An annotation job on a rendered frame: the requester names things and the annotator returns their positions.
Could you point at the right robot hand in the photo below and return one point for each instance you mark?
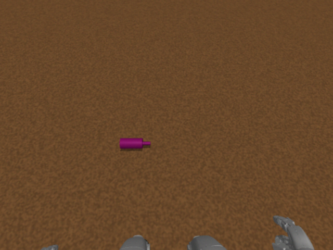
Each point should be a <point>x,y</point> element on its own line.
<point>296,238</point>

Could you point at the bottle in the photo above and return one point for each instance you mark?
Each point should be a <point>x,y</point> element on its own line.
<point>132,143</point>

